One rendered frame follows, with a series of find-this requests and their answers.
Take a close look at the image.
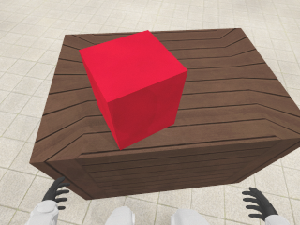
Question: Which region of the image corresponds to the left robot thigh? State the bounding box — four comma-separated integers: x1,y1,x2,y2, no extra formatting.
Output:
105,207,135,225

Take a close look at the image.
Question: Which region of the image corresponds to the carton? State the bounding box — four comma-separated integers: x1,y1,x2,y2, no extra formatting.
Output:
79,30,188,150

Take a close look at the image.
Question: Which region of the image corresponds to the right robot thigh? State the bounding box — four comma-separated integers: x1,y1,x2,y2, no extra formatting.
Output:
170,208,210,225

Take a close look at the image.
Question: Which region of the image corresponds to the pedestal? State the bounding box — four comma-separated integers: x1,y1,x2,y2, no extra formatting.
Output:
29,28,300,201

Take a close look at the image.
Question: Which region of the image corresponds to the robot right hand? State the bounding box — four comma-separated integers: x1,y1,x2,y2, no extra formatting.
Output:
242,187,278,221

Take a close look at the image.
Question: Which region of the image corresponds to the robot thigh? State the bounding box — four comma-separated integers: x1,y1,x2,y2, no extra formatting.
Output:
105,207,135,225
170,208,210,225

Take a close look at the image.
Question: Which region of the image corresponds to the left robot forearm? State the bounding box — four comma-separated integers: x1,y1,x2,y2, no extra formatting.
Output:
24,200,59,225

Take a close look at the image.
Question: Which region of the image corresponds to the robot left hand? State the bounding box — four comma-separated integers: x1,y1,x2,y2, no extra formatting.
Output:
42,176,70,210

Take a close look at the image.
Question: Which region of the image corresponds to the right robot forearm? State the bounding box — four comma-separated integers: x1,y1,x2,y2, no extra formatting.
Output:
264,215,291,225

